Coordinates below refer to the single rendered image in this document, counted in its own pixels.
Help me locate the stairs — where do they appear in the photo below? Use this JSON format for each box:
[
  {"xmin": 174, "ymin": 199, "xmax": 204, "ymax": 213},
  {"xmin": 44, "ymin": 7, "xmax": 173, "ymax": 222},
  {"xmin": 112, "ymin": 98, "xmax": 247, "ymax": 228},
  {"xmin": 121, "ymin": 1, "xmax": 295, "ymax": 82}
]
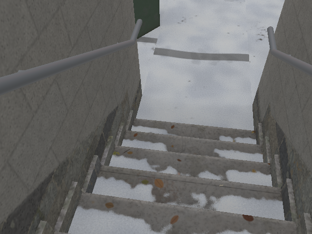
[{"xmin": 54, "ymin": 118, "xmax": 298, "ymax": 234}]

